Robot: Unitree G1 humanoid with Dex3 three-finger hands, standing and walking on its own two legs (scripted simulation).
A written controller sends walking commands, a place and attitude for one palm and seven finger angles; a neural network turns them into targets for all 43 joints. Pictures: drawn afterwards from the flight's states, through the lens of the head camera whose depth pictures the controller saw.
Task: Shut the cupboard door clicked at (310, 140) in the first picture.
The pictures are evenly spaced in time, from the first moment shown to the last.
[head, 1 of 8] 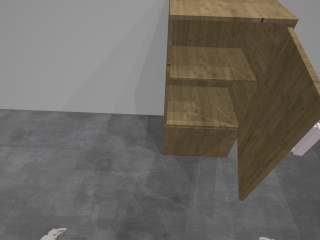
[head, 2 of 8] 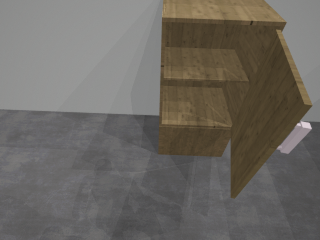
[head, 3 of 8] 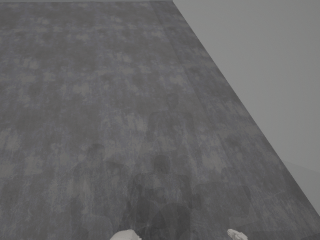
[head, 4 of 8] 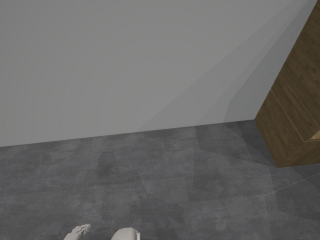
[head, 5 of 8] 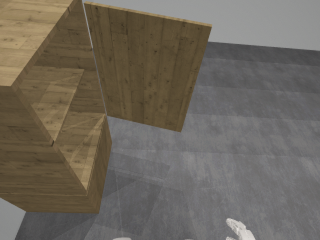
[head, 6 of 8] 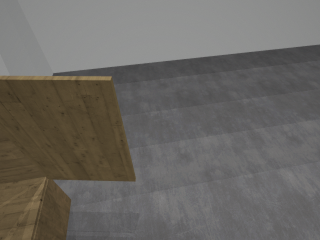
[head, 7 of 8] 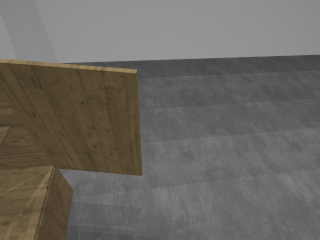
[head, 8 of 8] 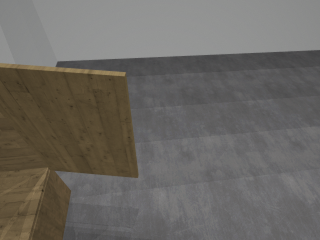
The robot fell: no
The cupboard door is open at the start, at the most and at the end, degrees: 78 78 78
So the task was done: no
